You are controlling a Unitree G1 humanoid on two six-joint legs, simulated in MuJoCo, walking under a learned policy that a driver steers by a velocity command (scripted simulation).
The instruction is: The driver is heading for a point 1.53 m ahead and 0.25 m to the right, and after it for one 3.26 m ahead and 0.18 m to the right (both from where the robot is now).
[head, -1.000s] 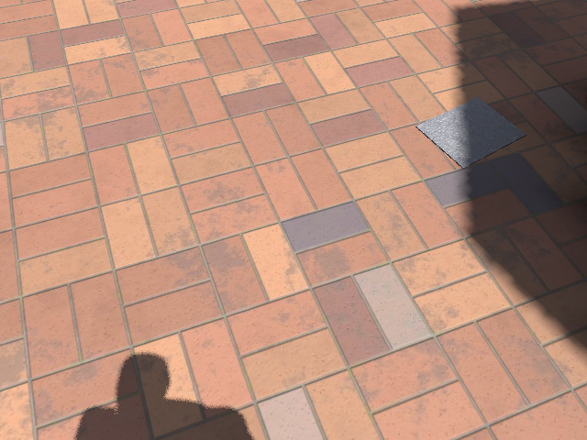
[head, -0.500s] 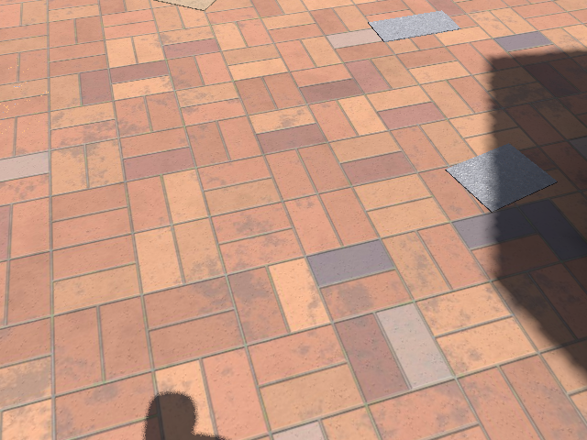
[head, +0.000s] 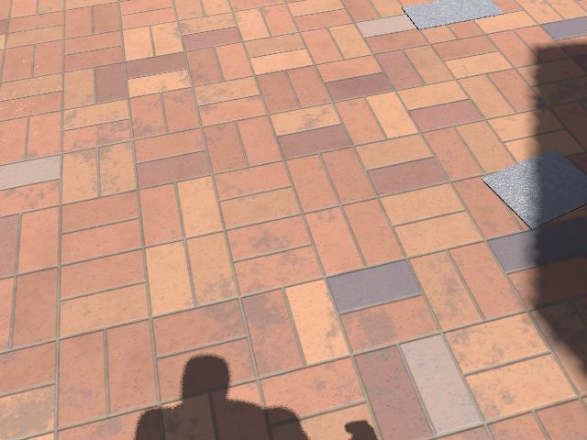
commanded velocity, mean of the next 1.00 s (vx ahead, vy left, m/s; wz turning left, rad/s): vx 0.49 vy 0.00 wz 0.00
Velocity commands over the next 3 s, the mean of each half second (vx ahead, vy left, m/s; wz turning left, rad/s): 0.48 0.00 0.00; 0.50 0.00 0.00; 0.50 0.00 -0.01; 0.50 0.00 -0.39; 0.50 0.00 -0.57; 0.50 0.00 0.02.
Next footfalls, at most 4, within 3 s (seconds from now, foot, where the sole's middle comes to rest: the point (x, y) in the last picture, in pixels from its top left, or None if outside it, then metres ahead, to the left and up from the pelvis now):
0.14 left None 0.26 0.11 -0.78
0.72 right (357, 399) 0.57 -0.06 -0.78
1.26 left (286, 287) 0.87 0.13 -0.78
1.82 right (352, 208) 1.15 -0.05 -0.78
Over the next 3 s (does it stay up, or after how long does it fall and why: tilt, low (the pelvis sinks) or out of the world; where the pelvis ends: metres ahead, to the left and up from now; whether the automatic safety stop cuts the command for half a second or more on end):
stays up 1.57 -0.20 0.00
